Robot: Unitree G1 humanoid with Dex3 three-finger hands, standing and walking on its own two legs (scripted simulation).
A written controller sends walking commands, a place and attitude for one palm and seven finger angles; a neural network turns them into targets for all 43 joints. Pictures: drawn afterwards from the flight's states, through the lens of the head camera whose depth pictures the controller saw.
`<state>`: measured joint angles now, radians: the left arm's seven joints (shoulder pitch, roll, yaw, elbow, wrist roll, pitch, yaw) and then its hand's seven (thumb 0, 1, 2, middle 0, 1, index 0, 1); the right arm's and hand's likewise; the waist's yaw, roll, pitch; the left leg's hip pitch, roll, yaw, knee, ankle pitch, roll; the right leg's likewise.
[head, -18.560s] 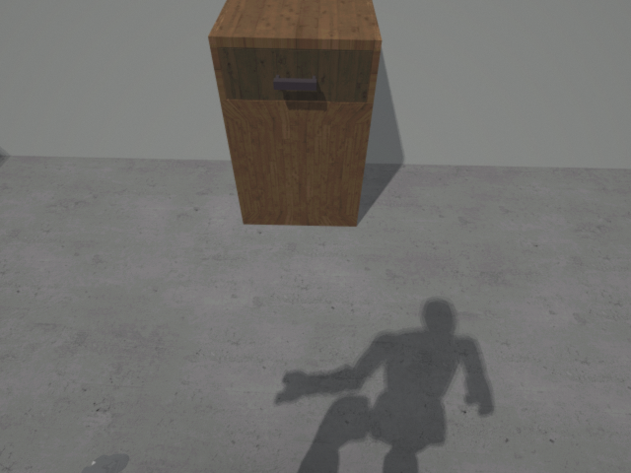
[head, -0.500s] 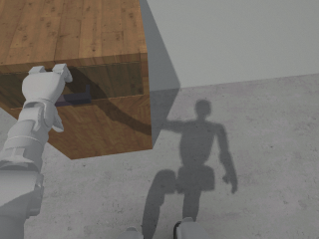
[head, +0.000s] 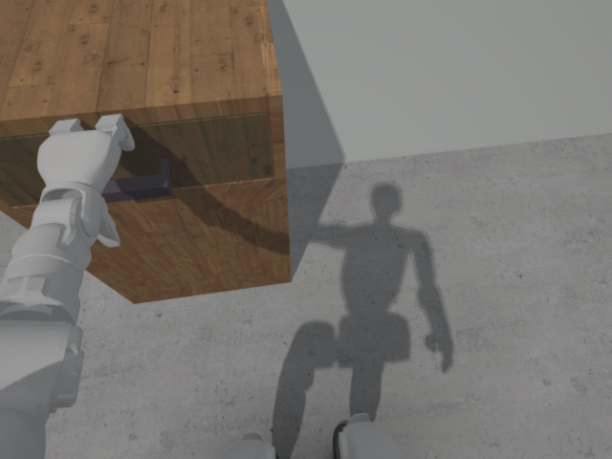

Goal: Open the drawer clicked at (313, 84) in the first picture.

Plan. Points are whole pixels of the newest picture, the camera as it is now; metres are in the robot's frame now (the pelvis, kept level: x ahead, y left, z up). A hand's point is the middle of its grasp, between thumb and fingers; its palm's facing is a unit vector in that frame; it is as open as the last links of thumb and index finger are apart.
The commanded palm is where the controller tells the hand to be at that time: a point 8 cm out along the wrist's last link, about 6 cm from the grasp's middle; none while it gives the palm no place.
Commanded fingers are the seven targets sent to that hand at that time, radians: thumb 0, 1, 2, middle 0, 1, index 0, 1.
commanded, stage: re-aim the fingers above the handle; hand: left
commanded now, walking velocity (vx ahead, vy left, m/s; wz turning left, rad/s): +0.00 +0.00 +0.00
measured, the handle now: (127, 178) +0.53 +0.26 -0.04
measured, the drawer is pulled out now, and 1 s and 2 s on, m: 0.00 0.00 0.00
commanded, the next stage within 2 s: lower the fingers behind the handle in 0.78 s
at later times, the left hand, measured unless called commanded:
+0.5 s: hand (100, 188) +0.47 +0.26 +0.02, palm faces -0.07 -0.03 -1.00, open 13.8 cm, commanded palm +0.46 +0.26 +0.07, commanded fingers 0.00 -0.50 0.30 -0.30 -1.20 -0.30 -1.20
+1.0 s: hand (99, 193) +0.47 +0.26 +0.02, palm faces -0.08 -0.02 -1.00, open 13.8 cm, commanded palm +0.45 +0.26 +0.06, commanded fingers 0.00 -0.50 0.30 -0.30 -1.20 -0.30 -1.20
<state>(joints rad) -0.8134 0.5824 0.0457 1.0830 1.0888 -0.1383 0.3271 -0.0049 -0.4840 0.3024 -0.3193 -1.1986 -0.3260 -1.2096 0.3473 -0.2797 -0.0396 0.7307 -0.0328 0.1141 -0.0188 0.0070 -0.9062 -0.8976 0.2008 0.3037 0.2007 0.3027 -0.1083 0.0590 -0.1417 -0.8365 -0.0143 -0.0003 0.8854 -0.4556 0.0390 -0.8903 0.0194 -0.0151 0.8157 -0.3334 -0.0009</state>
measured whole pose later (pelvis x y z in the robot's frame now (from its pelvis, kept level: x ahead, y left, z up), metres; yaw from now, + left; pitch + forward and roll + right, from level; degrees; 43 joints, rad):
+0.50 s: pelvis +0.01 +0.00 +0.00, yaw +0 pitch +22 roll -2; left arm -0.76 0.55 0.03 1.04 1.08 -0.13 0.33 -0.01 -0.48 0.30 -0.32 -1.20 -0.32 -1.20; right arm 0.33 -0.27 -0.05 0.72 -0.03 0.12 -0.01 0.01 -0.91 -0.90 0.20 0.30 0.20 0.30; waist -0.09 0.06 -0.14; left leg -0.79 -0.02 -0.01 0.86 -0.46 0.04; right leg -0.84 0.02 -0.02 0.79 -0.34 0.00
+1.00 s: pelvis +0.00 +0.00 +0.00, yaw +0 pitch +22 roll -2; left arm -0.74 0.56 0.04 1.04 1.09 -0.14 0.33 -0.01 -0.48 0.30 -0.32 -1.20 -0.32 -1.20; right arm 0.34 -0.27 -0.05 0.73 -0.03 0.12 -0.02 0.01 -0.91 -0.90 0.20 0.30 0.20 0.30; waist -0.09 0.06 -0.15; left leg -0.79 -0.01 0.00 0.86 -0.45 0.04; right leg -0.85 0.02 -0.02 0.80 -0.33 0.00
